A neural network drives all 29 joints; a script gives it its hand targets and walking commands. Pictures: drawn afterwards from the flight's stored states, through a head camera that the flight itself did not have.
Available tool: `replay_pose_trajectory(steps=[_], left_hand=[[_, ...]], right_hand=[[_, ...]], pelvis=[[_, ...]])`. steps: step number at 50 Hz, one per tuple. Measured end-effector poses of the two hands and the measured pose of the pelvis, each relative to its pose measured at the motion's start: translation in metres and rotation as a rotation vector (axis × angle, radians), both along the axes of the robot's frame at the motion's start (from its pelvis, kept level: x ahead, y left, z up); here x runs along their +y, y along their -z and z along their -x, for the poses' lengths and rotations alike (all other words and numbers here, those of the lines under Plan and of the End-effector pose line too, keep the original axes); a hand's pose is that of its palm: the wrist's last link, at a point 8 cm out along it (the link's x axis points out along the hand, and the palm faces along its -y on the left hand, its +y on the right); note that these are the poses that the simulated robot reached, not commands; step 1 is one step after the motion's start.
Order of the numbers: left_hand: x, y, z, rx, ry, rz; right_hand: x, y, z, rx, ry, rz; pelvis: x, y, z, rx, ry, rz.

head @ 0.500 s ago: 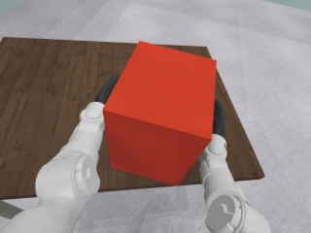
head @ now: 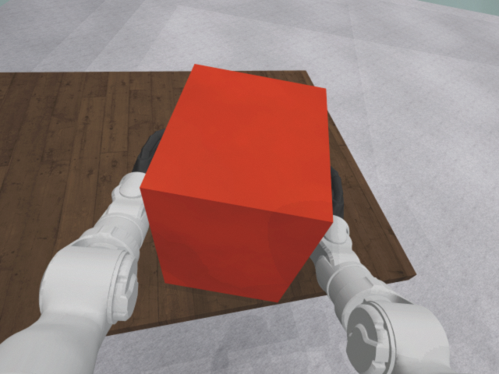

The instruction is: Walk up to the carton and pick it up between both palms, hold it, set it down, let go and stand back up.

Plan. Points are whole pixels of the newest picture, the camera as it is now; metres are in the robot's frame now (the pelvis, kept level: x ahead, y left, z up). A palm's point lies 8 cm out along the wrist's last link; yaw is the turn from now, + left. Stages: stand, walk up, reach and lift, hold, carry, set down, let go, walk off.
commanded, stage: set down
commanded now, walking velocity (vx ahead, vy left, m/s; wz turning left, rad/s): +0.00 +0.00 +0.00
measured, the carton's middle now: (239, 192) +0.42 -0.01 +0.03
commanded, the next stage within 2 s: none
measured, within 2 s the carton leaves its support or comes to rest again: neither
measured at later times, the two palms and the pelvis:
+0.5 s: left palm (119, 162) +0.46 +0.18 +0.08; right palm (365, 203) +0.37 -0.20 +0.08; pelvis -0.02 +0.00 +0.00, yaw +1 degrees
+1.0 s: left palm (114, 113) +0.46 +0.17 +0.18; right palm (394, 168) +0.36 -0.20 +0.17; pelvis -0.04 -0.01 +0.01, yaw +2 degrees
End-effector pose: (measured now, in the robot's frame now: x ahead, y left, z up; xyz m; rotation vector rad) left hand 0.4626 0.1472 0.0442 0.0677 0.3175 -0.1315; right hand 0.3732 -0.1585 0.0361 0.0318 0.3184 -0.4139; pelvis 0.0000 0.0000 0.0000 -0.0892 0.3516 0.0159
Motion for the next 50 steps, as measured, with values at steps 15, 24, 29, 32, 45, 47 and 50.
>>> replay_pose_trajectory(steps=[15, 24, 29, 32, 45, 47, 50], left_hand=[[0.017, 0.0, 0.001, 0.013, -0.005, -0.036], [0.034, -0.031, 0.006, -0.057, -0.029, -0.032], [0.035, -0.055, 0.016, -0.059, -0.012, -0.032], [0.036, -0.07, 0.019, -0.063, -0.019, -0.038], [0.026, -0.127, 0.013, -0.075, -0.047, -0.028], [0.024, -0.13, 0.011, -0.077, -0.049, -0.023], [0.021, -0.134, 0.007, -0.075, -0.045, -0.015]], right_hand=[[-0.034, -0.006, 0.006, 0.036, 0.056, -0.006], [-0.047, -0.033, 0.008, -0.016, 0.048, -0.003], [-0.037, -0.065, 0.007, -0.057, 0.006, 0.002], [-0.032, -0.085, 0.007, -0.073, 0.001, -0.012], [-0.036, -0.131, 0.01, -0.014, -0.002, -0.003], [-0.038, -0.131, 0.011, -0.014, 0.004, -0.01], [-0.042, -0.132, 0.012, -0.014, 0.016, -0.016]], pelvis=[[0.004, 0.006, 0.01, -0.009, -0.004, 0.01], [0.003, 0.005, 0.022, -0.038, -0.006, 0.0], [0.002, 0.0, 0.027, -0.092, -0.022, -0.016], [0.001, -0.003, 0.029, -0.11, -0.028, -0.019], [-0.003, -0.009, 0.042, -0.148, -0.03, -0.034], [-0.005, -0.009, 0.042, -0.146, -0.025, -0.035], [-0.006, -0.011, 0.04, -0.148, -0.023, -0.035]])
